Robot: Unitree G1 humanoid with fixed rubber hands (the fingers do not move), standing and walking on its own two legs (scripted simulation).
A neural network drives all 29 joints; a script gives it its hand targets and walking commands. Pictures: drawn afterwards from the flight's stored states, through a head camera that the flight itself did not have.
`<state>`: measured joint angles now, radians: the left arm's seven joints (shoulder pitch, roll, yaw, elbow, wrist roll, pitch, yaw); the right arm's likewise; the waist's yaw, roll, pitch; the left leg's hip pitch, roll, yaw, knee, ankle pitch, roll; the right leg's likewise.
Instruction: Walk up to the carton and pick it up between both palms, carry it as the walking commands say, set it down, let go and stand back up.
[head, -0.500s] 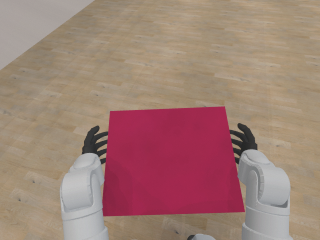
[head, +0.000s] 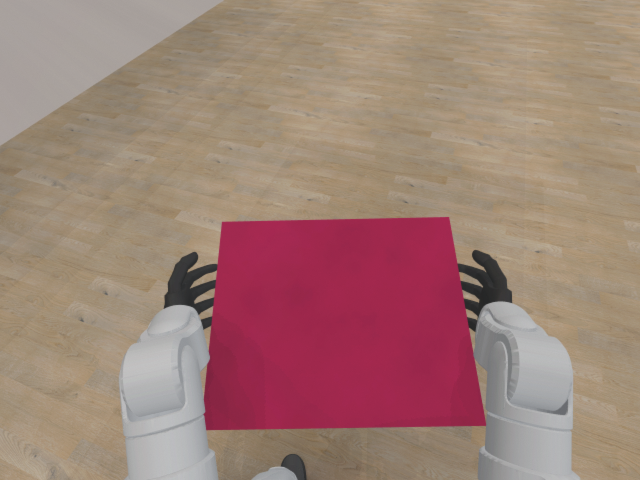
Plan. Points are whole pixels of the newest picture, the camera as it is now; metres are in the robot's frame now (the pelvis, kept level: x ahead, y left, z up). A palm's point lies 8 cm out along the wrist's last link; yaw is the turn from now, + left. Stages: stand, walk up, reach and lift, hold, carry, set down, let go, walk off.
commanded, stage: carry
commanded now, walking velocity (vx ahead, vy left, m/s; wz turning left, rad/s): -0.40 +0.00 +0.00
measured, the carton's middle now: (336, 331) +0.30 +0.01 +0.00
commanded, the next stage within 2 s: none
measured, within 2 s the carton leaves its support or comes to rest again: neither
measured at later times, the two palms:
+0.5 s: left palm out of the picture -0.03 +0.23 +0.07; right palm out of the picture +0.01 -0.11 +0.09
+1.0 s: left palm out of the picture -0.26 +0.17 +0.10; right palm out of the picture -0.27 -0.18 +0.08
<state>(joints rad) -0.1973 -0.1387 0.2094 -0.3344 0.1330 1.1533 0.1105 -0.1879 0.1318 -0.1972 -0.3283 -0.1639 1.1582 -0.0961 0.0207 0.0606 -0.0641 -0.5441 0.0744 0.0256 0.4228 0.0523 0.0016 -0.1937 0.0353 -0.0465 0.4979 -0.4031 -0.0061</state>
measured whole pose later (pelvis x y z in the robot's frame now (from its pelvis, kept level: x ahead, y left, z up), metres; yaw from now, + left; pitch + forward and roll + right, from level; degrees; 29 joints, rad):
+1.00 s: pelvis -0.53 +0.01 +0.02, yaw +1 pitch +2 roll +3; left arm -0.15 -0.13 0.20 -0.34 0.14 1.14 0.09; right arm -0.15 0.12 -0.17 -0.37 -0.08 1.19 -0.18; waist -0.04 0.00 -0.02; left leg -0.57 -0.08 -0.04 1.21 -0.46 -0.08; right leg -0.38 -0.07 0.00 0.53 -0.19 -0.01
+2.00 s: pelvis -1.08 +0.03 +0.00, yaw +3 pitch +3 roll +2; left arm -0.17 -0.13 0.19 -0.39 0.15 1.17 0.10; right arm -0.19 0.14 -0.19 -0.35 -0.13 1.16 -0.12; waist -0.01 -0.07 -0.02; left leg -0.25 -0.04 0.03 0.54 -0.34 -0.02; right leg -0.57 -0.09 -0.01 0.54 -0.13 0.02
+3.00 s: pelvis -1.41 +0.03 +0.01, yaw +1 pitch +2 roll +0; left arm -0.17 -0.13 0.20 -0.31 0.12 1.19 0.14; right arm -0.17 0.13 -0.20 -0.31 -0.16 1.19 -0.11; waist 0.02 0.01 -0.09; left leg -0.46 0.04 0.04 0.51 -0.16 0.00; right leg -0.44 -0.02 -0.04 0.55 -0.23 -0.01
